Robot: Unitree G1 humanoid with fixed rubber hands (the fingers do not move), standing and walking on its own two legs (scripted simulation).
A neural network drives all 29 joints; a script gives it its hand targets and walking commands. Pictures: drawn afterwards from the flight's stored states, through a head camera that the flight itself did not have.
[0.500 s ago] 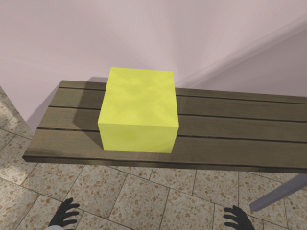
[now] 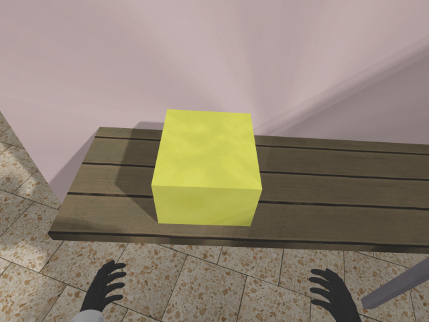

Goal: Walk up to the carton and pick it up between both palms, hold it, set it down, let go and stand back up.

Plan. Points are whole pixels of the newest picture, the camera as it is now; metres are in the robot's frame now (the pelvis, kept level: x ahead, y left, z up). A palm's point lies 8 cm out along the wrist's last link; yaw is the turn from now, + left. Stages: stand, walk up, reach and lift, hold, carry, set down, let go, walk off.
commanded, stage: reach and lift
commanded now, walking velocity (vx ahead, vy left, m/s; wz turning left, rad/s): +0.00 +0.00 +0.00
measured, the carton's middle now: (207, 165) +0.49 +0.05 -0.03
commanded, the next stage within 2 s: none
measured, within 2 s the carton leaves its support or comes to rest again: neither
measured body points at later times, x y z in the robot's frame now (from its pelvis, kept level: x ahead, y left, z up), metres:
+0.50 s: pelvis +0.03 +0.00 +0.00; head +0.01 +0.01 +0.45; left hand +0.20 +0.23 -0.03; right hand +0.23 -0.21 -0.02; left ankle +0.01 +0.11 -0.75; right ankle +0.00 -0.11 -0.75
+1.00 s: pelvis +0.02 -0.01 +0.00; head +0.01 +0.00 +0.45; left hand +0.28 +0.23 +0.01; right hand +0.31 -0.20 +0.02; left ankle +0.01 +0.11 -0.75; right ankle +0.00 -0.11 -0.75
